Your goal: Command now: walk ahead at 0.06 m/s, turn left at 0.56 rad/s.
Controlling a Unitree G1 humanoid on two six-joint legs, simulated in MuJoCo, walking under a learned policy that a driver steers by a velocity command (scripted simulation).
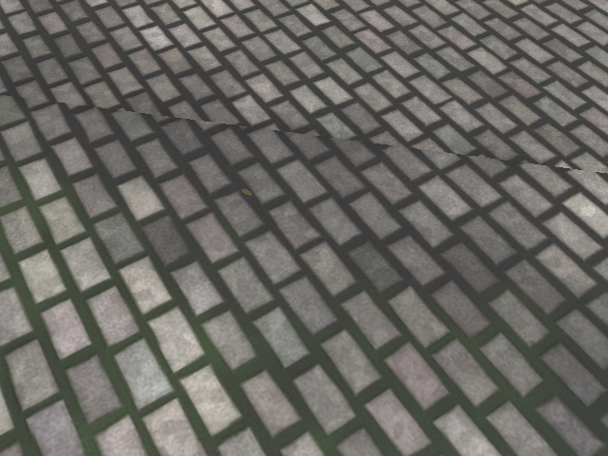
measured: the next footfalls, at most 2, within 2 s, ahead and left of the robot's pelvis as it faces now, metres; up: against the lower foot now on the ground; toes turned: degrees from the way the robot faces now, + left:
right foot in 0.38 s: +0.07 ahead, -0.14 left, +0.00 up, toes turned +13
left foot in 0.70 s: -0.01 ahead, +0.06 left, +0.00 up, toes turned +8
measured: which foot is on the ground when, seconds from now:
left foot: down 0.00-0.38, up 0.40-0.68, down 0.70-1.00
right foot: up 0.00-0.36, down 0.38-1.00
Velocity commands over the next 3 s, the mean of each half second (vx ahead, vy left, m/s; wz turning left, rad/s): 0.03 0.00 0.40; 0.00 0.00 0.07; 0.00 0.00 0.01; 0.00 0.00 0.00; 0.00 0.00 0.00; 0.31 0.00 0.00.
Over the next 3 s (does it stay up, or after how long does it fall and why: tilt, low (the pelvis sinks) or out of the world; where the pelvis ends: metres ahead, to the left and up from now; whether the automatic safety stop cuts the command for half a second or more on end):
stays up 0.15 -0.05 0.02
